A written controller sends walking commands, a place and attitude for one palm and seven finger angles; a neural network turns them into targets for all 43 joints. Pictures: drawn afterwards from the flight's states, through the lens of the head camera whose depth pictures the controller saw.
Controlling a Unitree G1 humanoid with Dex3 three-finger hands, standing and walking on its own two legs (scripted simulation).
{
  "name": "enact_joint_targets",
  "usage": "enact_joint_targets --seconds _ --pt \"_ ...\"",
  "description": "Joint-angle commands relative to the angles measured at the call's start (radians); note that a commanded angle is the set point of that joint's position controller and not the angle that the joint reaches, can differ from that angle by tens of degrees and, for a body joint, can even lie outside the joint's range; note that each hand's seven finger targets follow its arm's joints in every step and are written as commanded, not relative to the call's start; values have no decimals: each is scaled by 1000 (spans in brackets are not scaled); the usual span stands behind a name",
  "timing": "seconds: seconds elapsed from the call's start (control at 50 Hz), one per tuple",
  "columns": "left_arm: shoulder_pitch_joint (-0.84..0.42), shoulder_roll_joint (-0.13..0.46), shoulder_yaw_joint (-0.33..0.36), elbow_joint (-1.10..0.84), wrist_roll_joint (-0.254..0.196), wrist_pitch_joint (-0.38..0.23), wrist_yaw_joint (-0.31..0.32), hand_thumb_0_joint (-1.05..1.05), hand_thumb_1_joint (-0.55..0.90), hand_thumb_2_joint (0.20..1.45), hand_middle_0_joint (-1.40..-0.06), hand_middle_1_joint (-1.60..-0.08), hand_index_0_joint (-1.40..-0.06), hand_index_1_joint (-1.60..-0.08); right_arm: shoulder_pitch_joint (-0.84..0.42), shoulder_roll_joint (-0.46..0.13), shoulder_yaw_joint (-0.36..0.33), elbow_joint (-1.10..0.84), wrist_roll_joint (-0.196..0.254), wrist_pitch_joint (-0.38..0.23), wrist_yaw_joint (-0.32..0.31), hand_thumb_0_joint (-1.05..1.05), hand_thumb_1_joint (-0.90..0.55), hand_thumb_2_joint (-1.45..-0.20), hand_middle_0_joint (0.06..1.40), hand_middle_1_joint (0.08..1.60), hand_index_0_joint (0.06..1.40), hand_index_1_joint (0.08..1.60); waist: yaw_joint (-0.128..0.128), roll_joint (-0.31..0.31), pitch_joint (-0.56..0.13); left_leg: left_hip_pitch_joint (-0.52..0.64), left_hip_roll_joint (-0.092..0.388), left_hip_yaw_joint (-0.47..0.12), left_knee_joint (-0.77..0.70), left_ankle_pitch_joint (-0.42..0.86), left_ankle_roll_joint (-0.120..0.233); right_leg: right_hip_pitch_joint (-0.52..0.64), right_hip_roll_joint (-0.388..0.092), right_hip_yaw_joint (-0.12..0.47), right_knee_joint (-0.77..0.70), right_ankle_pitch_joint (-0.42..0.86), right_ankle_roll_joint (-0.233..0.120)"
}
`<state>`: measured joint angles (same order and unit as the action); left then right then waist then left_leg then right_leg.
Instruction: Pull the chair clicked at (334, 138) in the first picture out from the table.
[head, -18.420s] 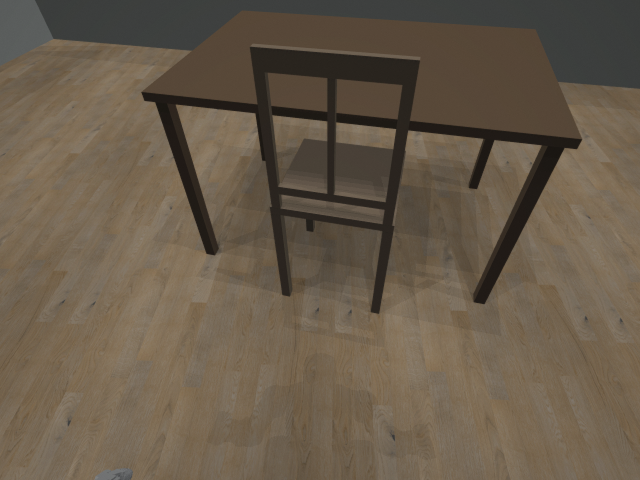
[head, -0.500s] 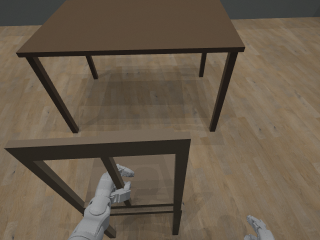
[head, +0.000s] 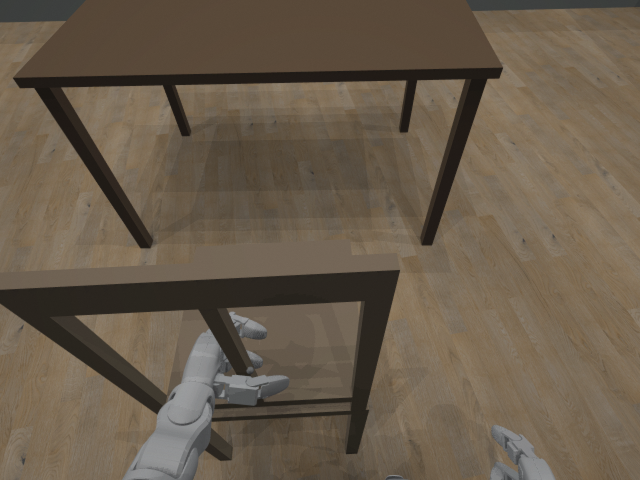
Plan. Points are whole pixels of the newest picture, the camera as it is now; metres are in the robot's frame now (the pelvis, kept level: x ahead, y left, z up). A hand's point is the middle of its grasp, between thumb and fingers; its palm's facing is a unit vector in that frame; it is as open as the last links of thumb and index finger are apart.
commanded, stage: open the thumb and straighten the fingers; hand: left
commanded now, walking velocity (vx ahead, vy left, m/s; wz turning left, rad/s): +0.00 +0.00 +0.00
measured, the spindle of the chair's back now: (240, 360) +0.28 +0.11 -0.04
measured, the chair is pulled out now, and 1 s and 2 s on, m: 0.60 0.60 0.60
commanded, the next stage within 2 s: draw the fingers out of the gap in 0.44 s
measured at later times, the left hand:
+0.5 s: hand (242, 375) +0.27 +0.11 -0.06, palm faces -0.06 -0.99 -0.15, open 17.2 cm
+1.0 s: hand (231, 440) +0.19 +0.12 -0.06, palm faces -0.06 -0.99 -0.13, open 17.5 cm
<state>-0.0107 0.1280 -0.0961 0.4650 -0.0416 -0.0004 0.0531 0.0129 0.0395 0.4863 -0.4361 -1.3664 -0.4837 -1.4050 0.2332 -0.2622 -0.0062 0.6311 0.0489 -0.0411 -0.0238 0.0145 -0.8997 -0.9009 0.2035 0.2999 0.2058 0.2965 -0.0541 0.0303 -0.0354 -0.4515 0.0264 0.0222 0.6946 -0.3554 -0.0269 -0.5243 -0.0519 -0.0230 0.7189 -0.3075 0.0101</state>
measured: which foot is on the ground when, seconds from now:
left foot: down 0.00-1.00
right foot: down 0.00-1.00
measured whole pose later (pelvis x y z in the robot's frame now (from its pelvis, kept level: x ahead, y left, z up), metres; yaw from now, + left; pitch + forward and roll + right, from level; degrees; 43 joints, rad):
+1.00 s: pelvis +0.02 +0.00 -0.04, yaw +3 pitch +12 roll +0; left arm 0.50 0.17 -0.16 -0.16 -0.02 0.19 0.03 -0.01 -0.54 0.20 0.00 0.00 0.00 0.00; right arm 0.25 -0.24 0.03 0.46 0.03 -0.12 -0.09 0.02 -0.90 -0.90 0.20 0.30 0.21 0.30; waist -0.04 0.05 -0.13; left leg -0.69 0.01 -0.04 1.00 -0.52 -0.02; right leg -0.72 -0.07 -0.07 0.99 -0.47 0.01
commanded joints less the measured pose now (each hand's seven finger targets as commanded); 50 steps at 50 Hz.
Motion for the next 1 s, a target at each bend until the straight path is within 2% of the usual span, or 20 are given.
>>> enact_joint_targets --seconds 0.0,0.06,0.12,0.16,0.22,0.28,0.34,0.4,0.46,0.5,0.52,0.54,0.6,0.62,0.66,0.68,0.78,0.82,0.88,0.98 --pt "-146 61 49 -250 -20 -1 14 0 -550 200 -350 -1015 -350 -1015 -63 -112 -39 -168 -6 -65 -14 0 -900 -900 200 300 200 300 12 -87 -269 -1 -13 8 -65 97 34 131 6 -25 -59 117 -14" --pt "-162 73 49 -294 -25 20 9 0 -550 200 -275 -798 -275 -798 -58 -118 -39 -175 -7 -71 -29 0 -900 -900 200 300 200 300 -1 -125 -271 -19 -11 4 -38 112 39 119 8 -26 -43 136 -11" --pt "-139 50 23 -346 -17 33 -3 0 -550 200 -200 -580 -200 -580 -45 -114 -39 -183 -10 -84 -35 0 -900 -900 200 300 200 300 -2 -98 -292 -9 -15 2 -12 152 40 105 7 -32 -16 176 -9" --pt "-80 78 44 -360 -13 52 -7 0 -550 200 -150 -435 -150 -435 -44 -117 -38 -190 -12 -89 -37 0 -900 -900 200 300 200 300 11 -59 -295 -11 -16 0 0 185 38 110 5 -33 -4 209 -16" --pt "-45 80 53 -320 -3 80 -12 0 -550 200 -75 -218 -75 -218 -28 -117 -33 -191 -15 -79 -36 0 -900 -900 200 300 200 300 0 -114 -260 -59 -19 -1 29 183 37 77 5 -39 19 224 -8" --pt "-33 87 49 -387 4 96 -15 0 -550 200 0 0 0 0 -30 -112 -34 -214 -17 -79 -36 0 -900 -900 200 300 200 300 5 -70 -284 -51 -21 1 48 208 38 83 2 -38 35 253 -12" --pt "24 95 47 -505 -1 94 -11 0 -550 200 0 0 0 0 -30 -104 -35 -238 -17 -86 -38 0 -900 -900 200 300 200 300 11 -31 -356 -21 -21 2 73 276 37 114 -3 -38 55 324 -16" --pt "66 101 48 -532 -4 99 -8 0 -550 200 0 0 0 0 -20 -105 -32 -238 -19 -89 -45 0 -900 -900 200 300 200 300 -5 -68 -330 -40 -21 -3 91 277 38 101 -1 -41 61 343 -11" --pt "59 74 1 -535 9 111 -9 0 -550 200 0 0 0 0 -22 -110 -30 -240 -20 -93 -49 0 -900 -900 200 300 200 300 -25 -69 -273 -61 -21 -12 100 248 41 50 1 -46 61 304 -10" --pt "107 84 10 -549 9 121 -10 0 -550 200 0 0 0 0 -22 -109 -30 -246 -20 -97 -51 0 -900 -900 200 300 200 300 -17 -72 -285 -64 -24 -10 110 239 42 51 -1 -50 69 298 -7" --pt "198 117 61 -488 8 131 -14 0 -550 200 0 0 0 0 -18 -112 -30 -248 -21 -92 -53 0 -900 -900 200 300 200 300 1 -101 -263 -98 -26 -7 114 218 39 45 1 -52 74 277 -8" --pt "199 94 31 -523 6 133 -22 0 -550 200 0 0 0 0 -26 -110 -26 -260 -21 -89 -52 0 -900 -900 200 300 200 300 1 -95 -277 -105 -30 -5 116 208 41 54 -3 -47 74 278 -7" --pt "255 140 67 -606 2 133 -27 0 -550 200 0 0 0 0 -34 -107 -28 -285 -18 -92 -55 0 -900 -900 200 300 200 300 15 -60 -305 -112 -33 -2 123 201 40 73 -8 -40 81 272 -10" --pt "286 123 46 -647 1 128 -28 0 -550 200 0 0 0 0 -37 -102 -27 -298 -18 -95 -56 0 -900 -900 200 300 200 300 18 -62 -322 -106 -33 -3 126 205 41 76 -7 -39 85 269 -10" --pt "309 144 54 -708 4 118 -21 0 -550 200 0 0 0 0 -35 -101 -28 -304 -17 -102 -60 0 -900 -900 200 300 200 300 13 -28 -317 -104 -31 -6 135 216 41 61 -6 -40 90 266 -14" --pt "333 121 27 -738 3 114 -18 0 -550 200 0 0 0 0 -35 -95 -26 -309 -18 -108 -60 0 -900 -900 200 300 200 300 9 -20 -314 -101 -33 -7 140 214 42 52 -7 -41 92 260 -12" --pt "398 106 -5 -763 10 111 -17 0 -550 200 0 0 0 0 -31 -99 -24 -309 -19 -123 -70 0 -900 -900 200 300 200 300 -15 -71 -248 -144 -33 -23 159 151 45 -19 2 -50 95 176 -7" --pt "434 85 -38 -779 16 115 -24 0 -550 200 0 0 0 0 -35 -99 -22 -320 -19 -131 -72 0 -900 -900 200 300 200 300 -14 -56 -236 -152 -34 -28 161 114 45 -47 1 -56 97 116 -7" --pt "429 107 -30 -812 16 120 -24 0 -550 200 0 0 0 0 -36 -101 -20 -326 -20 -141 -81 0 -900 -900 200 300 200 300 -14 -69 -239 -164 -38 -33 169 77 49 -60 3 -54 96 60 -6" --pt "534 116 -22 -880 34 127 -3 0 -550 200 0 0 0 0 -43 -87 -19 -350 -19 -139 -84 0 -900 -900 200 300 200 300 11 -40 -261 -172 -39 -38 167 82 44 -64 5 -62 122 40 -15"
